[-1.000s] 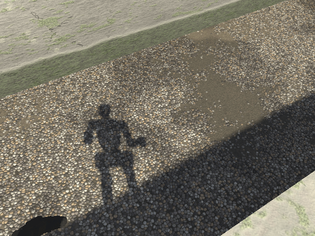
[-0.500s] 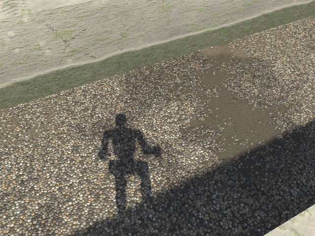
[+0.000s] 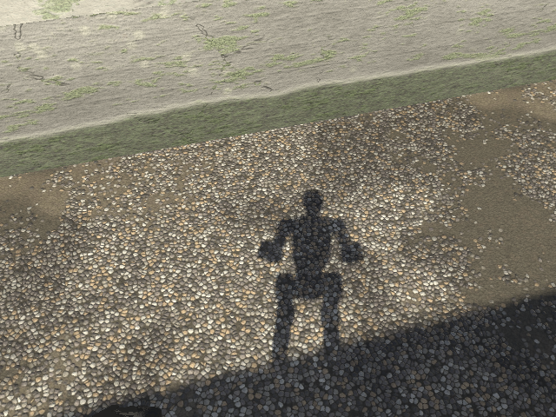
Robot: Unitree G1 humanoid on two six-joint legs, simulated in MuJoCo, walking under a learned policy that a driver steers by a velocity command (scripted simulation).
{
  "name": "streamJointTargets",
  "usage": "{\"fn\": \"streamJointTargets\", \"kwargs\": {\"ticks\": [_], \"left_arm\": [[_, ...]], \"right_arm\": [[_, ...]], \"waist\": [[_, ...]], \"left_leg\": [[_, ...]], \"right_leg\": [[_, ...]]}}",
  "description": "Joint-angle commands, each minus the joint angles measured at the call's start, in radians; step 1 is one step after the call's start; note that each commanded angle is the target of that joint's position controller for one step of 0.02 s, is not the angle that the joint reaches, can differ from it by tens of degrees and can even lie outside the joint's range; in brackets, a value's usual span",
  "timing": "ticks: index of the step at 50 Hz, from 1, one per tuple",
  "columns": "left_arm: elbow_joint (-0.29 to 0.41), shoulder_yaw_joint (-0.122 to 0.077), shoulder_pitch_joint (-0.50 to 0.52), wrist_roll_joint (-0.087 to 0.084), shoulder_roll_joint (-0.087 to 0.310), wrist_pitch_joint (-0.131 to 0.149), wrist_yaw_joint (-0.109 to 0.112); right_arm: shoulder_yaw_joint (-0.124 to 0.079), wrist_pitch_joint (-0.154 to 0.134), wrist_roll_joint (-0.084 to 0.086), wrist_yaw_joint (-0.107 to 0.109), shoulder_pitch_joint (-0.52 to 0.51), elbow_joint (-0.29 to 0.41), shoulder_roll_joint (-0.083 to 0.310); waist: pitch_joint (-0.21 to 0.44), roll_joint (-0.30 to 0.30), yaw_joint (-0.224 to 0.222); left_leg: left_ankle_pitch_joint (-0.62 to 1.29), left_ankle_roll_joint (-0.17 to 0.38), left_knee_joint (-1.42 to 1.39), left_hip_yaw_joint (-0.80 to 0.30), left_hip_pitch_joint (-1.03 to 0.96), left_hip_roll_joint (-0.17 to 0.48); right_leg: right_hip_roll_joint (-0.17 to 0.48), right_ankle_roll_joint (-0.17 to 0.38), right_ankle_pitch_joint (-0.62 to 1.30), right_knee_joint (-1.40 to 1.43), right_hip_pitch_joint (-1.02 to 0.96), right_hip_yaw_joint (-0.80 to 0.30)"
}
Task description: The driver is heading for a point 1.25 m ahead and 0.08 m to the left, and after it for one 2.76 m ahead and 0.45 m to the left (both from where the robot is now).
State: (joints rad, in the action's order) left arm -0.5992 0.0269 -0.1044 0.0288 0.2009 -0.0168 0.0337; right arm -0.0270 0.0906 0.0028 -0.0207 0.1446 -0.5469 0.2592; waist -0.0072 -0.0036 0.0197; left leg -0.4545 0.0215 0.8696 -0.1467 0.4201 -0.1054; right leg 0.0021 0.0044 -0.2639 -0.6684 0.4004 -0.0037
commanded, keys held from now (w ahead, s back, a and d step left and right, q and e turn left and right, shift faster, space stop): w+q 0.42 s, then w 0.36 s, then no key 0.22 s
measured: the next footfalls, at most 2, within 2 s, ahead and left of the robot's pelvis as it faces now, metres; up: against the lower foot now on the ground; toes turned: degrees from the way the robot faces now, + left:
left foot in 0.22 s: +0.03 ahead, +0.11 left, +0.00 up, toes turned +12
right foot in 0.50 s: +0.12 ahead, -0.08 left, +0.00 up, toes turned +20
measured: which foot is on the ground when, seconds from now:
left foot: up 0.00-0.20, down 0.22-1.00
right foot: down 0.00-0.24, up 0.26-0.48, down 0.50-1.00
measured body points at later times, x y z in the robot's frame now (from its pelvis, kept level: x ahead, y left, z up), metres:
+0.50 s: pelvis +0.00 -0.01 +0.00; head +0.02 +0.00 +0.45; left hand +0.16 +0.27 -0.06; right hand +0.24 -0.18 -0.09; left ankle -0.01 +0.09 -0.72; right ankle +0.08 -0.09 -0.72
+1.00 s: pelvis +0.05 +0.01 +0.02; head +0.04 +0.01 +0.47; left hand +0.16 +0.26 -0.07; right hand +0.30 -0.10 -0.06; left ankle -0.01 +0.10 -0.72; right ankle +0.08 -0.09 -0.72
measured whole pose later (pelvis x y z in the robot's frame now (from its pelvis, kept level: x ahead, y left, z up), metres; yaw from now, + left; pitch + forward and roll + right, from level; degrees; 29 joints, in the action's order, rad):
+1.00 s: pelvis +0.05 +0.01 +0.02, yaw +20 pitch -2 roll +0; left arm -0.62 0.06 -0.15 0.03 0.17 -0.02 -0.01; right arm 0.08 0.08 -0.02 -0.01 0.10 -0.64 0.15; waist 0.01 0.01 -0.01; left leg -0.30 0.04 0.49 -0.14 0.15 -0.09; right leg -0.02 0.03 -0.28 -0.48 0.17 0.03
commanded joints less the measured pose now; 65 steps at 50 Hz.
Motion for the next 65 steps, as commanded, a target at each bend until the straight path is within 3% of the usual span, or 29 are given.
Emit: {"fn": "streamJointTargets", "kwargs": {"ticks": [1,4,6,8,11,12,13,14,15,16,17,20,23,25,26,27,28,29,32,36,41,46,50,53,54,55,60,61,65], "left_arm": [[0.065,-0.054,-0.002,-0.002,0.173,0.038,0.01],[0.071,-0.045,0.078,0.003,0.144,0.059,-0.01],[0.055,-0.035,0.037,0.015,0.127,0.059,-0.023],[0.043,-0.043,0.008,0.017,0.148,0.046,-0.019],[0.046,-0.055,0.019,-0.009,0.16,0.015,-0.008],[0.069,-0.038,0.043,-0.009,0.09,-0.001,-0.008],[0.152,-0.029,0.136,0.001,0.103,-0.013,-0.015],[0.173,-0.047,0.204,0.006,0.16,-0.01,-0.019],[0.165,-0.054,0.181,-0.001,0.167,-0.004,-0.023],[0.142,-0.05,0.132,0.003,0.156,0.001,-0.021],[0.133,-0.048,0.101,0.005,0.15,0.003,-0.019],[0.117,-0.035,0.089,0.019,0.111,-0.011,-0.013],[0.107,-0.014,0.078,0.009,0.061,-0.015,-0.014],[0.078,0.001,0.015,0.023,0.005,-0.011,-0.016],[0.071,-0.007,-0.011,0.031,0.032,-0.008,-0.013],[0.079,-0.027,0.011,0.018,0.11,-0.003,-0.012],[0.09,-0.027,0.012,0.003,0.128,-0.002,-0.014],[0.098,-0.019,0.035,-0.006,0.124,0.0,-0.016],[0.113,0.001,0.131,-0.021,0.091,0.008,-0.023],[0.12,0.009,0.127,-0.015,0.062,0.002,-0.035],[0.118,0.014,0.063,-0.001,0.037,-0.005,-0.044],[0.083,0.015,0.046,-0.001,0.043,0.0,-0.041],[0.039,0.01,0.016,-0.002,0.049,0.014,-0.047],[0.0,0.001,-0.016,-0.012,0.056,0.012,-0.025],[-0.005,0.0,-0.013,-0.014,0.054,0.009,-0.023],[0.008,0.002,0.006,-0.008,0.046,-0.005,-0.024],[-0.009,-0.012,-0.003,-0.01,0.061,-0.036,-0.02],[-0.014,-0.027,-0.02,-0.019,0.105,-0.044,-0.023],[-0.022,-0.024,-0.022,-0.021,0.082,-0.055,-0.023]], "right_arm": [[-0.037,-0.015,0.0,0.001,-0.15,0.124,0.091],[-0.031,0.018,0.0,0.004,-0.068,0.081,0.079],[-0.006,0.024,-0.009,0.009,-0.096,0.087,0.038],[0.005,0.021,-0.02,0.004,-0.089,0.078,0.037],[0.021,0.012,-0.031,-0.005,-0.009,0.05,0.006],[0.027,0.012,-0.049,-0.002,0.021,0.052,0.012],[-0.025,0.018,-0.005,-0.005,0.02,0.065,0.169],[-0.04,0.018,-0.005,0.005,0.034,0.075,0.201],[-0.034,0.009,-0.018,0.023,0.005,0.081,0.185],[-0.024,0.009,-0.029,0.032,-0.034,0.089,0.156],[-0.018,0.002,-0.024,0.041,-0.074,0.094,0.139],[0.0,-0.014,-0.022,0.032,-0.135,0.101,0.09],[0.006,-0.009,-0.02,0.021,-0.164,0.092,0.069],[0.019,-0.006,-0.006,0.024,-0.131,0.074,0.03],[0.026,-0.011,0.004,0.023,-0.095,0.07,-0.006],[0.026,-0.013,0.012,0.019,-0.107,0.085,-0.008],[0.013,-0.016,-0.004,0.017,-0.155,0.094,0.036],[0.007,-0.021,-0.011,0.013,-0.177,0.093,0.052],[0.03,-0.026,-0.024,-0.004,-0.138,0.069,-0.01],[0.041,-0.022,-0.025,0.003,-0.148,0.058,-0.012],[0.059,-0.027,-0.026,0.008,-0.168,0.055,-0.017],[0.074,-0.035,-0.023,0.01,-0.168,0.016,-0.023],[0.072,-0.032,-0.021,0.014,-0.128,-0.02,-0.008],[0.07,-0.026,-0.012,0.032,-0.088,-0.051,-0.012],[0.07,-0.026,-0.01,0.034,-0.085,-0.057,-0.014],[0.071,-0.03,-0.026,0.02,-0.07,-0.062,-0.027],[0.068,-0.041,-0.016,0.016,-0.05,-0.092,-0.027],[0.058,-0.038,-0.008,0.022,-0.029,-0.101,0.0],[0.056,-0.032,-0.008,0.029,-0.012,-0.118,0.002]], "waist": [[0.07,0.139,-0.035],[0.096,0.177,0.039],[0.074,0.166,0.018],[0.114,0.172,0.003],[0.141,0.103,0.036],[0.124,-0.045,0.035],[0.041,-0.305,0.081],[-0.004,-0.285,0.107],[0.023,-0.251,0.073],[0.056,-0.204,0.034],[0.071,-0.184,-0.001],[0.109,-0.134,-0.025],[0.119,-0.096,-0.035],[0.152,-0.049,-0.032],[0.185,0.065,-0.019],[0.16,0.252,-0.04],[0.085,0.245,-0.068],[0.049,0.19,-0.058],[0.044,0.133,0.014],[0.057,0.042,0.018],[0.041,-0.074,-0.025],[-0.002,-0.042,-0.027],[0.055,0.002,-0.015],[0.105,0.016,-0.003],[0.115,0.015,-0.003],[0.108,0.02,0.015],[0.144,0.004,0.0],[0.147,0.016,-0.001],[0.177,-0.009,0.0]], "left_leg": [[-0.002,-0.04,0.254,0.022,0.217,0.036],[0.065,-0.066,0.208,0.074,0.05,0.053],[0.031,-0.058,0.039,0.083,-0.007,0.062],[-0.031,-0.031,-0.062,0.127,-0.061,0.051],[0.095,0.037,-0.309,0.164,-0.283,0.036],[0.146,0.068,-0.348,-0.004,-0.326,0.135],[0.093,0.145,-0.45,-0.337,-0.265,0.248],[0.168,0.183,-0.487,-0.451,-0.282,0.293],[0.273,0.194,-0.462,-0.425,-0.277,0.294],[0.362,0.186,-0.443,-0.384,-0.247,0.281],[0.427,0.174,-0.429,-0.344,-0.215,0.253],[0.549,0.146,-0.412,-0.273,-0.119,0.187],[0.44,0.134,-0.403,-0.249,-0.077,0.155],[0.287,0.096,-0.371,-0.226,-0.002,0.129],[0.126,0.058,-0.297,-0.171,0.109,0.075],[-0.009,0.016,-0.214,-0.062,0.147,0.002],[-0.008,-0.014,-0.174,-0.031,0.156,-0.005],[0.029,-0.031,-0.181,-0.015,0.108,0.013],[0.156,-0.026,-0.288,0.036,-0.17,0.033],[0.131,-0.005,-0.309,0.006,-0.188,0.048],[0.11,0.015,-0.391,-0.068,-0.116,0.081],[0.259,0.006,-0.489,-0.104,-0.165,0.102],[0.428,0.01,-0.502,-0.102,-0.218,0.125],[0.564,0.026,-0.507,-0.088,-0.237,0.143],[0.584,0.026,-0.509,-0.084,-0.244,0.145],[0.634,0.032,-0.528,-0.069,-0.272,0.159],[0.703,0.035,-0.542,-0.049,-0.29,0.167],[0.855,0.027,-0.536,-0.049,-0.304,0.186],[0.867,0.025,-0.54,-0.03,-0.333,0.188]], "right_leg": [[0.315,0.162,-0.025,0.352,-0.17,-0.39],[0.218,0.126,0.199,0.315,-0.066,-0.146],[0.191,0.11,0.277,0.284,-0.056,-0.064],[0.205,0.119,0.196,0.264,-0.109,-0.058],[0.165,0.039,-0.061,0.179,-0.028,-0.003],[0.083,-0.011,-0.06,-0.033,0.056,0.088],[-0.044,-0.06,-0.25,-0.077,0.291,0.115],[-0.04,-0.073,-0.285,-0.179,0.389,0.015],[-0.041,-0.09,-0.239,-0.256,0.384,-0.024],[-0.032,-0.1,-0.192,-0.292,0.342,-0.04],[-0.026,-0.103,-0.15,-0.289,0.282,-0.041],[-0.037,-0.097,-0.095,-0.228,0.088,-0.021],[-0.038,-0.067,-0.02,-0.002,-0.103,0.001],[-0.014,-0.035,0.05,0.128,-0.336,0.024],[0.062,-0.008,0.09,0.085,-0.486,-0.055],[0.152,0.036,-0.055,0.194,-0.405,-0.214],[0.215,0.068,-0.126,0.296,-0.31,-0.33],[0.226,0.088,-0.146,0.33,-0.229,-0.359],[0.116,0.053,-0.19,0.33,-0.049,-0.218],[0.062,0.03,-0.167,0.26,-0.096,-0.104],[0.034,0.021,-0.073,0.174,-0.182,-0.034],[0.06,0.016,0.037,0.269,-0.225,-0.065],[0.062,0.03,0.233,0.271,-0.319,-0.07],[0.071,0.034,0.402,0.254,-0.403,-0.077],[0.072,0.034,0.421,0.254,-0.415,-0.076],[0.091,0.039,0.523,0.26,-0.393,-0.088],[0.087,0.035,0.524,0.275,-0.45,-0.087],[0.097,0.037,0.649,0.282,-0.452,-0.084],[0.093,0.032,0.631,0.296,-0.464,-0.078]]}}
Velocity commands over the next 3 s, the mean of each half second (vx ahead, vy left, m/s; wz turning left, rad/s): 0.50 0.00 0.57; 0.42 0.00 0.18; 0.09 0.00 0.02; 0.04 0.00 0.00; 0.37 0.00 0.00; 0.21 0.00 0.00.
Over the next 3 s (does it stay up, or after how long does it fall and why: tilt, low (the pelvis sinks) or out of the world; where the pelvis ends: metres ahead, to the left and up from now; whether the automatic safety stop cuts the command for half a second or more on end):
stays up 0.07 0.02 0.03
